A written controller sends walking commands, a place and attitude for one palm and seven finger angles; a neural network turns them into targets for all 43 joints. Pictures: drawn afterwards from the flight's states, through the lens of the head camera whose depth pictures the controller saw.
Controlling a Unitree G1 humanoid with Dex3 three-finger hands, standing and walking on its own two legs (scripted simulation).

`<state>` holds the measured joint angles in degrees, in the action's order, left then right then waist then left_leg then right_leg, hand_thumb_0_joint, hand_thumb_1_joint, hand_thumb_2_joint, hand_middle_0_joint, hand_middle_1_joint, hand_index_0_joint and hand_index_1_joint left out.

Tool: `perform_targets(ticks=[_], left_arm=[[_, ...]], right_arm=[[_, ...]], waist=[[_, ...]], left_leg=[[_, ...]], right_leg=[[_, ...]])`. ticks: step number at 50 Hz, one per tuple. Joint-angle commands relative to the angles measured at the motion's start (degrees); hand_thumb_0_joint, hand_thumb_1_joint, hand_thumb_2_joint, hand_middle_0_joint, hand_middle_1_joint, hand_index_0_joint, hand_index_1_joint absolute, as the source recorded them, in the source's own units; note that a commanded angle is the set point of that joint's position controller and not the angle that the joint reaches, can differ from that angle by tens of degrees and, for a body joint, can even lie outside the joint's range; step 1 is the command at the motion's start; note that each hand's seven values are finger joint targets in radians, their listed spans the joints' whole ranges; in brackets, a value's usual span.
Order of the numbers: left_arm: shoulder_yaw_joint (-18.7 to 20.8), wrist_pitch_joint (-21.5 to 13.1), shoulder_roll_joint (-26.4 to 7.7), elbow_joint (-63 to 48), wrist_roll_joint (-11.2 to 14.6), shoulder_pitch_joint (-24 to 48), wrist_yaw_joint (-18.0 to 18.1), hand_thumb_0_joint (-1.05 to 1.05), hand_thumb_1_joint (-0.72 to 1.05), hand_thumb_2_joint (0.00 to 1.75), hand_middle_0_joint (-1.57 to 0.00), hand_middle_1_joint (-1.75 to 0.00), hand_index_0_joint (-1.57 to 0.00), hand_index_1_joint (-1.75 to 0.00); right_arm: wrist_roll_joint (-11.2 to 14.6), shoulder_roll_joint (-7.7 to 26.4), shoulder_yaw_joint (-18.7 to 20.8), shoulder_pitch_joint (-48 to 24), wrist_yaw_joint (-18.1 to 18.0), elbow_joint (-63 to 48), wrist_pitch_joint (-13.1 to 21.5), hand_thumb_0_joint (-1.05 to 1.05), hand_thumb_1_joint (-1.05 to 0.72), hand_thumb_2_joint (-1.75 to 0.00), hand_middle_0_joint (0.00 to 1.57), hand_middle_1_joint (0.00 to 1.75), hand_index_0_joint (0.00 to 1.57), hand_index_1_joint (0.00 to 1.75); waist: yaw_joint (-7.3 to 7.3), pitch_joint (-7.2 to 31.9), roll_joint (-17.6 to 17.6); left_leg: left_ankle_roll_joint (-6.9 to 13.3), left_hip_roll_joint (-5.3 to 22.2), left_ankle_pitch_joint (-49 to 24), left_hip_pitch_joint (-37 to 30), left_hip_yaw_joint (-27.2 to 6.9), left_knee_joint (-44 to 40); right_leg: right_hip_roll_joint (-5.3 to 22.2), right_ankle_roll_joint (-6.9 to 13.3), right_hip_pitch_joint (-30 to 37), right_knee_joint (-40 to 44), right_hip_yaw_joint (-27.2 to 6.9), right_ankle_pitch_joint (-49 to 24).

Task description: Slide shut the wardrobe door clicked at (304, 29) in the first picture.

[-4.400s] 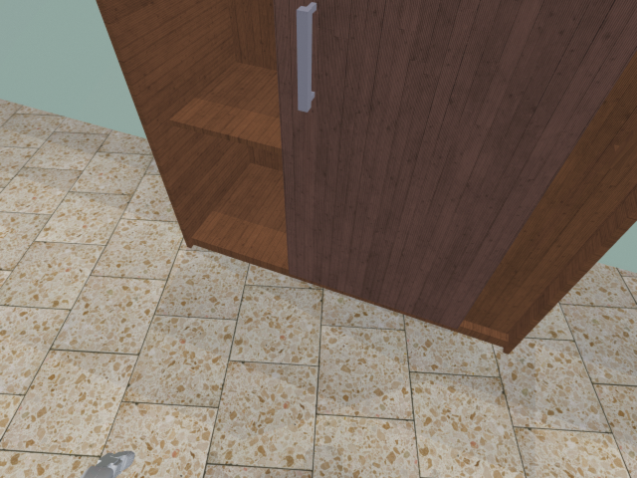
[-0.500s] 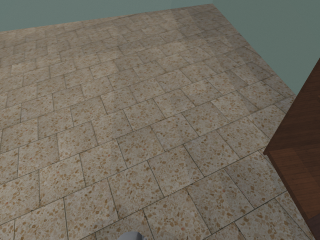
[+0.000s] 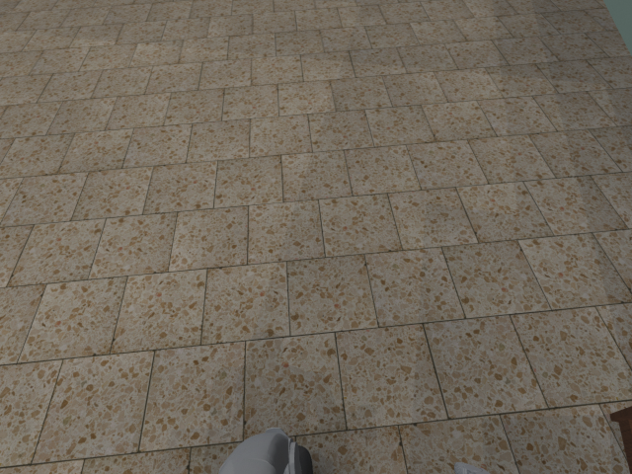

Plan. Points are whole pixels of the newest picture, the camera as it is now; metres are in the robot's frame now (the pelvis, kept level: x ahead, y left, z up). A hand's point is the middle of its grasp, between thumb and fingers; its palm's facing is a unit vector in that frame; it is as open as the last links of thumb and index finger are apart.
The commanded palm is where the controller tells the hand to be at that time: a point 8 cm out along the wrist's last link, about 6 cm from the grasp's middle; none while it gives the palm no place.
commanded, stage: walk to a spot facing it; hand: right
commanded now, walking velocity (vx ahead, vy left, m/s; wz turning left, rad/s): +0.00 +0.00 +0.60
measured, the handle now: out of the picture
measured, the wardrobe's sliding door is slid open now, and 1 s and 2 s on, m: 0.44 0.44 0.44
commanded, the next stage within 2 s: turn to face it in 0.08 s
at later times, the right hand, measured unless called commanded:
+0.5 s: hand (481, 412) +0.25 -0.22 -0.17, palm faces +0.02 +0.98 -0.19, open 7.4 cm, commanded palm none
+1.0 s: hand (494, 413) +0.24 -0.23 -0.14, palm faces +0.22 +0.93 -0.29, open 7.4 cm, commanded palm none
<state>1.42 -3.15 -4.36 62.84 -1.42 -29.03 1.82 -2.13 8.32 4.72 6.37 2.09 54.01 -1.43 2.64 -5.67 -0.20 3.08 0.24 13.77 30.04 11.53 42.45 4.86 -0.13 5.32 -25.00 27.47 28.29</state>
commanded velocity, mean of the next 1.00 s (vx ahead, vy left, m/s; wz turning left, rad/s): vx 0.00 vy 0.00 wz -0.42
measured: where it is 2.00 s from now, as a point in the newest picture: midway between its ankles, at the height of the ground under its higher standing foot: outside the picture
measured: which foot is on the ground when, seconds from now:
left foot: up 0.00-0.04, down 0.06-0.48, up 0.50-0.96, down 0.98-1.00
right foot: down 0.00-0.04, up 0.06-0.44, down 0.46-0.96, up 0.98-1.00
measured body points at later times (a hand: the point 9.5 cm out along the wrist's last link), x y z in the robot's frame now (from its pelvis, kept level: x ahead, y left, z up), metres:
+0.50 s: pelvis +0.17 -0.04 +0.00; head +0.19 -0.05 +0.45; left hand +0.25 +0.19 -0.14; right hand +0.25 -0.27 -0.16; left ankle +0.10 +0.06 -0.72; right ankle +0.22 -0.14 -0.73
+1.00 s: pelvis +0.16 +0.00 +0.01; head +0.20 +0.01 +0.45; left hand +0.24 +0.25 -0.15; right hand +0.23 -0.27 -0.12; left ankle +0.17 +0.12 -0.73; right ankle +0.22 -0.13 -0.72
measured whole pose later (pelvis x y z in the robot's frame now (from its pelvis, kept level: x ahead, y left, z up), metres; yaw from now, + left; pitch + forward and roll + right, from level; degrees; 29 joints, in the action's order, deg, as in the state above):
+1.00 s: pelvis +0.16 +0.00 +0.01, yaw -12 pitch +2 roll +0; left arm 5.8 3.8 -13.4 53.9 -1.0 -14.6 -0.2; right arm -0.9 11.5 4.0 8.1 -1.5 50.6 -1.1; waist 2.0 -2.8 2.8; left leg -0.7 0.9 17.6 15.0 1.6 30.8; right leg -4.1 -1.2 -26.4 -36.0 -7.5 15.5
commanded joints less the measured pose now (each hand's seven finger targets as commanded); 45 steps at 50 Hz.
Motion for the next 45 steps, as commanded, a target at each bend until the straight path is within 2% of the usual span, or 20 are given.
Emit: perform_targets(ticks=[1, 2, 3, 4, 6, 7, 8, 10, 13, 16, 20, 22, 23, 24, 25, 26, 30, 34, 41, 45], left_arm=[[3.54, -0.54, -14.17, -6.43, 1.29, 3.58, -0.42, 0.0, 0.9, 0.9, -0.2, -0.3, -0.2, -0.3], [2.87, -0.59, -9.79, -8.82, 2.2, 3.07, -0.59, 0.0, 0.9, 0.9, -0.2, -0.3, -0.2, -0.3], [2.81, -0.76, -9.27, -10.75, 2.02, 7.15, 0.09, 0.0, 0.9, 0.9, -0.2, -0.3, -0.2, -0.3], [3.09, -0.43, -9.26, -11.76, 1.7, 9.2, 0.33, 0.0, 0.9, 0.9, -0.2, -0.3, -0.2, -0.3], [3.0, 0.85, -8.89, -11.74, 0.86, 10.49, -0.21, 0.0, 0.9, 0.9, -0.2, -0.3, -0.2, -0.3], [2.92, 1.76, -9.0, -11.09, 0.34, 11.5, -0.03, 0.0, 0.9, 0.9, -0.2, -0.3, -0.2, -0.3], [2.77, 2.69, -8.35, -10.69, 0.15, 10.63, 0.09, 0.0, 0.9, 0.9, -0.2, -0.3, -0.2, -0.3], [2.31, 3.72, -7.09, -9.1, 0.17, 6.53, 0.0, 0.0, 0.9, 0.9, -0.2, -0.3, -0.2, -0.3], [1.42, 4.2, -7.01, -8.21, 0.22, 6.46, -0.4, 0.0, 0.9, 0.9, -0.2, -0.3, -0.2, -0.3], [0.69, 3.41, -6.81, -8.8, 0.59, 10.98, -1.01, 0.0, 0.9, 0.9, -0.2, -0.3, -0.2, -0.3], [0.84, 2.33, -8.34, -10.25, 0.65, 18.04, -1.51, 0.0, 0.9, 0.9, -0.2, -0.3, -0.2, -0.3], [1.39, 2.41, -10.32, -9.58, 0.29, 16.19, -1.66, 0.0, 0.9, 0.9, -0.2, -0.3, -0.2, -0.3], [2.15, 2.3, -12.73, -9.14, 0.05, 13.13, -1.82, 0.0, 0.9, 0.9, -0.2, -0.3, -0.2, -0.3], [3.03, 2.27, -16.84, -9.19, -0.33, 9.99, -1.62, 0.0, 0.9, 0.9, -0.2, -0.3, -0.2, -0.3], [3.24, 2.78, -18.92, -8.59, 0.17, 7.89, -1.47, 0.0, 0.9, 0.9, -0.2, -0.3, -0.2, -0.3], [2.8, 2.94, -16.88, -7.41, 0.05, 7.84, -0.7, 0.0, 0.9, 0.9, -0.2, -0.3, -0.2, -0.3], [3.41, 3.01, -15.15, -10.5, -0.09, 13.74, -0.52, 0.0, 0.9, 0.9, -0.2, -0.3, -0.2, -0.3], [4.28, 3.19, -16.29, -11.8, 0.09, 14.46, -0.9, 0.0, 0.9, 0.9, -0.2, -0.3, -0.2, -0.3], [5.75, 4.14, -18.31, -12.23, -0.23, 12.92, -1.33, 0.0, 0.9, 0.9, -0.2, -0.3, -0.2, -0.3], [6.42, 4.82, -18.98, -13.3, -0.18, 15.16, -1.57, 0.0, 0.9, 0.9, -0.2, -0.3, -0.2, -0.3]], right_arm=[[-0.01, 9.11, 2.24, 19.82, -0.85, 0.97, 3.37, 0.0, -0.9, -0.9, 0.2, 0.3, 0.2, 0.3], [0.45, 15.01, 3.03, 23.39, -1.52, 1.71, 4.12, 0.0, -0.9, -0.9, 0.2, 0.3, 0.2, 0.3], [2.12, 17.89, 3.29, 22.76, -2.45, 1.58, 3.77, 0.0, -0.9, -0.9, 0.2, 0.3, 0.2, 0.3], [2.37, 16.63, 3.07, 19.48, -3.04, 0.5, 3.38, 0.0, -0.9, -0.9, 0.2, 0.3, 0.2, 0.3], [2.23, 13.44, 2.12, 12.12, -3.41, -1.46, 3.72, 0.0, -0.9, -0.9, 0.2, 0.3, 0.2, 0.3], [2.2, 11.56, 1.4, 10.02, -3.55, -1.65, 4.01, 0.0, -0.9, -0.9, 0.2, 0.3, 0.2, 0.3], [1.83, 10.6, 0.99, 8.33, -3.63, -1.9, 4.23, 0.0, -0.9, -0.9, 0.2, 0.3, 0.2, 0.3], [0.86, 9.83, 0.6, 6.28, -3.83, -2.04, 4.56, 0.0, -0.9, -0.9, 0.2, 0.3, 0.2, 0.3], [0.89, 8.62, -0.14, 5.7, -3.54, -1.97, 4.45, 0.0, -0.9, -0.9, 0.2, 0.3, 0.2, 0.3], [0.82, 7.7, -0.96, 7.12, -3.52, -0.61, 4.55, 0.0, -0.9, -0.9, 0.2, 0.3, 0.2, 0.3], [0.74, 9.31, -0.56, 10.38, -3.87, 0.6, 3.64, 0.0, -0.9, -0.9, 0.2, 0.3, 0.2, 0.3], [1.05, 10.05, -0.15, 10.42, -4.26, 0.44, 3.06, 0.0, -0.9, -0.9, 0.2, 0.3, 0.2, 0.3], [1.33, 9.87, -0.19, 11.11, -4.32, 0.04, 2.74, 0.0, -0.9, -0.9, 0.2, 0.3, 0.2, 0.3], [1.93, 7.59, -0.42, 12.55, -4.38, -1.02, 2.51, 0.0, -0.9, -0.9, 0.2, 0.3, 0.2, 0.3], [1.95, 6.68, -1.14, 12.34, -4.45, -2.35, 2.27, 0.0, -0.9, -0.9, 0.2, 0.3, 0.2, 0.3], [1.63, 8.02, -0.74, 9.87, -4.96, -2.09, 1.67, 0.0, -0.9, -0.9, 0.2, 0.3, 0.2, 0.3], [1.31, 7.61, 0.38, 4.99, -3.77, -3.63, 1.16, 0.0, -0.9, -0.9, 0.2, 0.3, 0.2, 0.3], [1.23, 6.68, 0.77, 5.17, -3.4, -3.95, 0.27, 0.0, -0.9, -0.9, 0.2, 0.3, 0.2, 0.3], [1.49, 6.68, 0.69, 1.49, -3.45, -6.45, 0.24, 0.0, -0.9, -0.9, 0.2, 0.3, 0.2, 0.3], [1.99, 7.62, 0.66, 5.73, -3.63, -5.9, 0.55, 0.0, -0.9, -0.9, 0.2, 0.3, 0.2, 0.3]], waist=[[-12.28, 12.65, 8.67], [-11.88, 20.03, -4.68], [-11.2, 22.67, -6.67], [-9.65, 16.65, -0.62], [-5.32, 10.04, -0.44], [-3.89, 6.11, 0.31], [-1.96, 4.06, 0.94], [1.03, 5.67, 0.8], [1.52, 8.86, -4.3], [-0.36, 9.0, -7.48], [-4.07, 7.33, -9.89], [-2.9, 7.15, -6.62], [-1.91, 9.67, -0.05], [-1.1, 11.85, 11.15], [-1.06, 10.25, 18.4], [-0.69, 9.22, 16.26], [-1.85, 8.14, 6.59], [-1.66, 10.36, 8.44], [-0.09, 10.75, 10.3], [-1.83, 11.6, 11.37]], left_leg=[[4.28, -0.01, -11.4, -29.3, -1.85, -13.37], [12.52, 17.24, -39.15, -48.19, -29.13, -12.36], [18.33, 24.19, -58.24, -50.5, -39.65, -14.15], [18.02, 23.57, -58.15, -44.81, -32.27, -15.21], [12.68, 18.86, -44.93, -31.22, -28.29, -18.9], [9.99, 16.85, -42.56, -22.06, -25.7, -21.01], [9.04, 15.07, -42.85, -16.36, -23.04, -21.96], [7.76, 12.51, -42.53, -12.93, -17.46, -21.82], [6.04, 8.61, -39.37, -13.68, -13.12, -21.45], [5.08, 7.59, -36.65, -17.18, -11.06, -20.32], [3.95, 11.2, -37.78, -24.82, -11.37, -16.64], [1.69, 11.87, -33.92, -24.22, -10.05, -10.64], [-0.7, 10.47, -26.91, -20.35, -7.82, -3.44], [-4.3, 5.24, -7.56, -10.0, -4.4, 5.65], [-5.94, 1.6, 23.89, -5.04, -5.81, 18.46], [-6.09, 2.3, 23.56, -3.08, -11.16, 22.28], [-6.35, 3.89, 14.04, -1.24, -11.92, 22.85], [-6.96, 3.29, 9.1, -2.12, -11.48, 19.21], [-7.11, 1.51, 11.73, -4.44, -11.62, 7.41], [-6.17, -0.97, 8.96, -14.84, -10.67, -6.72]], right_leg=[[12.9, -0.14, -12.11, -34.39, -5.75, -64.58], [2.82, -3.25, -33.27, -52.25, -9.66, -4.89], [-0.91, -3.94, -41.43, -63.25, -18.24, 8.8], [2.0, -3.14, -42.7, -62.77, -24.14, 2.91], [4.8, -4.0, -42.35, -57.4, -27.17, -4.59], [5.45, -4.09, -38.79, -53.65, -27.19, -5.77], [5.13, -4.31, -36.57, -51.24, -27.11, -6.46], [4.16, -4.62, -33.62, -46.06, -26.48, -7.59], [2.63, -4.53, -31.68, -39.17, -25.29, -13.34], [1.18, -4.08, -29.11, -25.94, -23.85, -15.08], [-1.45, -3.09, -28.28, -14.26, -22.46, -14.53], [-1.49, -2.4, -22.61, -5.87, -23.09, -21.75], [1.24, -0.82, -15.39, -3.43, -26.56, -38.48], [12.0, 5.09, -7.11, -3.73, -39.04, -61.11], [19.43, 12.11, -7.32, 0.12, -46.36, -74.85], [17.64, 13.37, -9.67, 1.98, -47.79, -71.08], [11.36, 10.65, -15.08, 4.17, -42.54, -45.94], [8.07, 9.45, -16.08, 6.85, -42.22, -31.19], [7.38, 10.37, -16.35, 6.23, -48.97, -26.08], [4.44, 8.48, -21.13, 4.26, -50.88, -27.04]])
